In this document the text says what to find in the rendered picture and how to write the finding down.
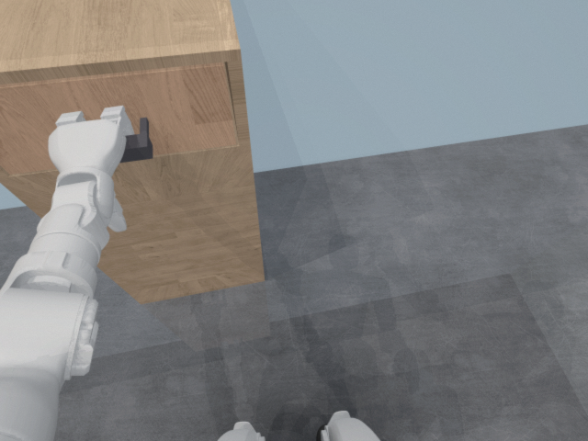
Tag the robot right thigh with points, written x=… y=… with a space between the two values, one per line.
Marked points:
x=348 y=429

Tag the cabinet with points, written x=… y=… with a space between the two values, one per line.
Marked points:
x=192 y=220

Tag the handle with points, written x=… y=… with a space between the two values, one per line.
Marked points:
x=138 y=146

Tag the left robot upper arm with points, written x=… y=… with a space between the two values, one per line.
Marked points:
x=46 y=337

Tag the drawer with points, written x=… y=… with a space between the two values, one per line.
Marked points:
x=188 y=108

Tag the robot left forearm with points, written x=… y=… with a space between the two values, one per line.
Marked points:
x=67 y=247

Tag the robot left shin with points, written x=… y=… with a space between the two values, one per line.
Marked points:
x=243 y=425

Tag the left robot hand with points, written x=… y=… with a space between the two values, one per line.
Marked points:
x=96 y=143

